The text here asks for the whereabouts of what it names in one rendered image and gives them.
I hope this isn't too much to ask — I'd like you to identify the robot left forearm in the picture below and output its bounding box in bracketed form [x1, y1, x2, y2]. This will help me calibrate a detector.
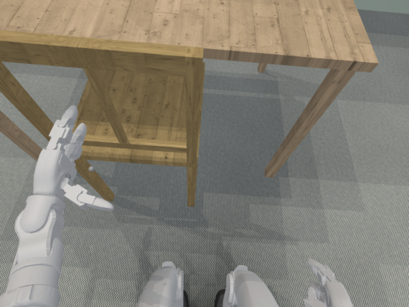
[0, 194, 66, 307]

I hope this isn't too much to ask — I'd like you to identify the robot right shin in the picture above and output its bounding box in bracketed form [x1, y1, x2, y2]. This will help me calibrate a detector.
[222, 265, 248, 307]

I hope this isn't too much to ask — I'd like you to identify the table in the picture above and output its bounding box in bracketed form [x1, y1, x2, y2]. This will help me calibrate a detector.
[0, 0, 379, 178]

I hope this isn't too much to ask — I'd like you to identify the robot left hand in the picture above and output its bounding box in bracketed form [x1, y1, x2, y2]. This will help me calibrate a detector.
[33, 105, 114, 211]

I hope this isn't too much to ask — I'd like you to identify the chair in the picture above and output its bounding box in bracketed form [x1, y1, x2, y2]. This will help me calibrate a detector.
[0, 30, 205, 207]

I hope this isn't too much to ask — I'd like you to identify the robot right hand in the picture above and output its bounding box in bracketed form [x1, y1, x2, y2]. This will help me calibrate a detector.
[304, 258, 353, 307]

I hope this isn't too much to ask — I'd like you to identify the robot shin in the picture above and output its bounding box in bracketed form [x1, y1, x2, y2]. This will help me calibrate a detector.
[222, 265, 248, 307]
[162, 262, 183, 307]

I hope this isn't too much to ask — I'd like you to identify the robot left shin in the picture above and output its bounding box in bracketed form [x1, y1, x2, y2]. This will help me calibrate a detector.
[162, 262, 183, 307]

